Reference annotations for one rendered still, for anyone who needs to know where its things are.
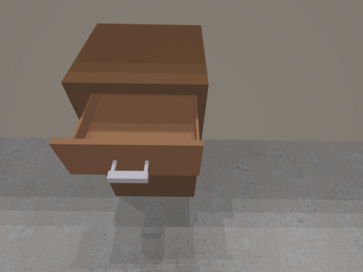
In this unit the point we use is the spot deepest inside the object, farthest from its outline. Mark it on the cabinet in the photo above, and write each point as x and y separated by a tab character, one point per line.
155	59

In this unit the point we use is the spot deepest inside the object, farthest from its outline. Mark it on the drawer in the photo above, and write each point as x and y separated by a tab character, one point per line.
132	128

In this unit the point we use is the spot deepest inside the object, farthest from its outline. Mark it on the handle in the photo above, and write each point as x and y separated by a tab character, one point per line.
128	176

